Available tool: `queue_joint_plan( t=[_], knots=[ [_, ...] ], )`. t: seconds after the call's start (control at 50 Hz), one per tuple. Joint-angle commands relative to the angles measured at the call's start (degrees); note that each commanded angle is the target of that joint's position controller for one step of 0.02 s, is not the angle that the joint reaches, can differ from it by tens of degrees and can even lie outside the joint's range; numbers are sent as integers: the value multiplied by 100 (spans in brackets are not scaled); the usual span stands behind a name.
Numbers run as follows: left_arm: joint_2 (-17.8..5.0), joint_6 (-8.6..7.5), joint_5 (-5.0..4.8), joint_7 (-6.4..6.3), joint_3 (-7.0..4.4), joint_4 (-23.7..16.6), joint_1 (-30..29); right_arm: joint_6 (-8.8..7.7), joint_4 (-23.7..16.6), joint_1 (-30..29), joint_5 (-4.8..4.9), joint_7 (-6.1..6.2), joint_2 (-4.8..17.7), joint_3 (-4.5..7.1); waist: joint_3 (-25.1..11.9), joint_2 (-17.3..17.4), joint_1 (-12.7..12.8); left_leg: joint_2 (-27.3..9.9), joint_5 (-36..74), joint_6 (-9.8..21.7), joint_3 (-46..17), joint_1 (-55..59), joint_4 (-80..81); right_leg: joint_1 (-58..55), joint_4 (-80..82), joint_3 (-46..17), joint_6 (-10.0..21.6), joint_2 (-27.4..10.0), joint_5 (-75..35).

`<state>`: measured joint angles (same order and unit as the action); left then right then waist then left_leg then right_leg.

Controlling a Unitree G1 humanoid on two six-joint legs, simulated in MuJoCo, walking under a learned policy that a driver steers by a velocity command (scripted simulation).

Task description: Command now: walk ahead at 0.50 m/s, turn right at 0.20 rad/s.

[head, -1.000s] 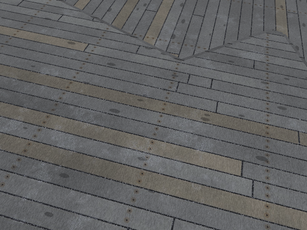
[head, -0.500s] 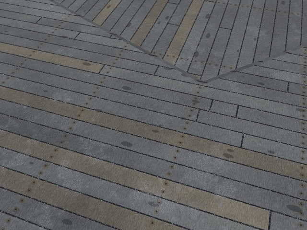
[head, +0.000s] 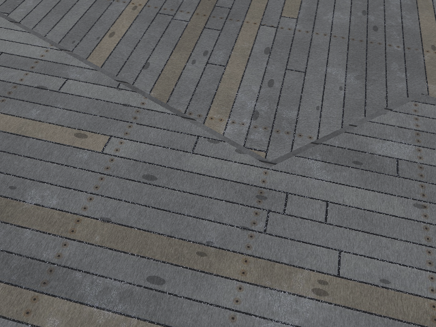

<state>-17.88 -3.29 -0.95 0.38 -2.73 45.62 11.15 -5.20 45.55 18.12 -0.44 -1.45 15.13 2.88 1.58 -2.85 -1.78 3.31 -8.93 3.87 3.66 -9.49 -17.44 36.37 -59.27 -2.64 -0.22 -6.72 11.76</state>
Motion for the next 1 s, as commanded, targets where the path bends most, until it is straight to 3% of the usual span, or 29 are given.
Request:
queue_joint_plan(
  t=[0.02,0.1,0.2,0.24,0.26,0.28,0.3,0.32,0.34,0.36,0.38,0.4,0.42,0.44,0.5,0.6,0.64,0.7,0.74,0.76,0.78,0.8,0.82,0.84,0.86,0.88,0.92,0.94,1.0],
  knots=[
    [-249,9,5,-1,-63,-260,61,-140,-302,-317,-24,78,840,205,9,621,146,-1512,1111,873,-720,54,1102,245,708,-189,-93,-130,-971],
    [-112,-51,-15,107,-15,-475,-619,-113,-136,-141,-1,138,980,227,191,572,-145,-1502,1063,662,-116,284,1203,26,1951,41,-2,98,-1903],
    [-133,-50,-10,274,-16,-848,-1139,69,119,101,98,183,1068,286,360,515,-276,-1887,1641,516,137,1445,763,425,2535,192,273,214,-1293],
    [-251,-43,1,334,-75,-943,-1006,169,102,-29,122,235,1201,331,188,648,-102,-1928,3153,380,298,1702,179,83,2575,485,458,440,-666],
    [-376,-24,8,338,-147,-924,-710,221,71,-89,124,274,1289,358,-79,762,78,-1896,4203,297,397,1749,-364,-398,2524,687,571,651,-365],
    [-577,-8,2,321,-278,-777,-3,287,34,-181,120,314,1305,358,-489,743,484,-1742,4840,162,572,1568,-1352,-1332,2683,842,727,911,-384],
    [-940,16,-20,243,-472,-551,949,299,-35,-147,91,361,1198,302,-1017,502,922,-1493,4282,-50,676,682,-2745,-2903,2839,494,972,912,-619],
    [-1607,55,-28,136,-646,-504,1470,180,-314,279,-62,314,629,105,-1675,-758,750,-720,1021,-433,672,-1702,-4948,-5095,2959,-2113,1845,-514,-197],
    [-1487,2,-61,158,-558,-627,1413,-53,-373,225,-47,217,484,-2,-2398,-977,658,112,-2460,-534,-542,-3033,-6108,-6006,3981,-4619,2511,-1265,383],
    [-1079,-29,-16,157,-441,-634,1314,-222,-495,-319,184,110,916,109,-1906,-548,872,-300,-2150,-395,-1051,-3642,-6312,-5763,4150,-3944,2179,-1118,534],
    [-885,-51,-9,140,-391,-658,1058,-314,-597,-637,247,83,925,86,-1242,-194,769,-554,-1658,-284,-938,-3691,-5957,-4976,4163,-3110,1944,-881,221],
    [-760,-49,-5,133,-349,-727,680,-343,-595,-740,132,120,885,95,-784,248,514,-777,-1293,-287,-879,-3448,-5380,-4099,4228,-2534,1768,-647,-299],
    [-577,-49,33,117,-285,-826,398,-298,-578,-735,25,155,957,152,-559,220,316,-929,-1053,-332,-870,-3045,-4957,-3458,4359,-2142,1683,-462,-858],
    [-539,-40,76,98,-265,-912,256,-225,-585,-652,-9,151,937,167,-484,76,170,-965,-918,-397,-874,-2742,-4787,-3043,4496,-2010,1696,-347,-1147],
    [-698,-66,42,8,-319,-917,300,-68,-638,-627,-61,175,725,130,-362,39,72,-913,-531,-680,-709,-2556,-4083,-2416,4671,-1536,1759,-161,-1811],
    [-829,10,-25,-127,-365,-768,699,-95,-920,-1710,-15,134,465,20,-165,-135,487,-516,1258,-831,-622,-2100,-1901,-2069,4564,-1148,1329,259,-1132],
    [-857,42,-49,-139,-378,-683,905,-136,-1014,-1996,55,87,526,34,-140,-184,604,-391,1475,-807,-672,-1912,-1506,-2177,4461,-1390,1270,162,-840],
    [-778,97,-66,-165,-371,-621,1021,-204,-1064,-2045,87,21,740,116,-154,-265,551,-350,1086,-650,-884,-1825,-1069,-2743,3980,-1923,1172,-44,-614],
    [-775,134,-41,-173,-386,-644,915,-255,-1003,-1724,98,15,864,189,-196,-438,341,-339,593,-458,-850,-1431,-945,-2906,3608,-2188,1071,-112,-812],
    [-660,145,-30,-163,-349,-681,833,-281,-880,-1254,76,44,952,257,-391,-430,81,-332,618,-305,-743,-753,-703,-2827,3201,-2117,940,83,-1043],
    [-370,128,13,-133,-240,-757,801,-311,-801,-568,-23,85,1165,340,-1022,-174,-250,-891,510,3,-1177,516,-827,-2415,2077,-1805,750,388,-904],
    [11,87,2,-139,-121,-858,1386,-283,-707,190,-131,118,1629,449,-1924,1010,-214,-2145,-92,717,-3055,2553,-749,-875,188,-1007,340,1131,613],
    [-139,35,-107,-143,-88,-887,1760,-210,-471,499,5,47,1567,468,-2108,2282,-115,-2791,-1583,1235,-5102,3052,-120,461,-1039,-752,182,1156,2264],
    [-626,36,-142,-140,-197,-753,1434,-189,-550,231,87,40,1043,334,-1294,1437,-242,-2559,-2339,1032,-4647,2422,97,853,-1489,-921,139,835,1841],
    [-727,53,-85,-133,-223,-829,884,-137,-579,-34,57,52,823,264,-700,942,-277,-2283,-1973,809,-3724,1710,117,847,-1516,-691,123,647,1385],
    [-654,43,-14,-124,-219,-923,542,-106,-567,-270,5,45,728,213,-295,706,-188,-2029,-1284,759,-3112,1026,246,730,-1264,-582,124,512,1091],
    [-460,38,-1,-73,-213,-962,455,-113,-501,-458,-45,52,578,144,-57,867,48,-1685,-385,708,-2359,319,500,296,-694,-509,143,267,753],
    [-337,45,-11,-51,-185,-942,515,-130,-455,-447,-15,47,565,143,-97,932,102,-1617,-95,752,-2144,214,595,168,-476,-408,131,234,712],
    [-129,24,64,-25,-88,-1064,179,-153,-307,-349,69,56,838,213,-64,814,89,-1648,664,932,-1682,160,838,219,426,-166,37,112,269]
  ],
)
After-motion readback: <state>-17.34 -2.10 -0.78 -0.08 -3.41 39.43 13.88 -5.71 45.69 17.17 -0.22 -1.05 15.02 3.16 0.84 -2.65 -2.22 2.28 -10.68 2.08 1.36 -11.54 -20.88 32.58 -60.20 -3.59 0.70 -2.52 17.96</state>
